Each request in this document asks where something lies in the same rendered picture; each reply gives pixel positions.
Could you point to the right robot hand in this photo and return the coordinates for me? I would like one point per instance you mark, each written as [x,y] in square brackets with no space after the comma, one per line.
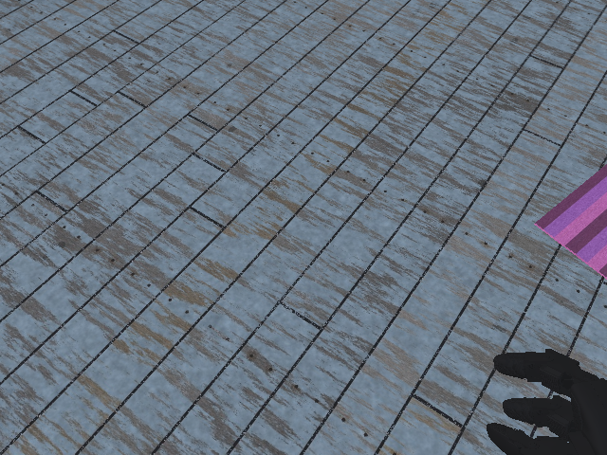
[581,422]

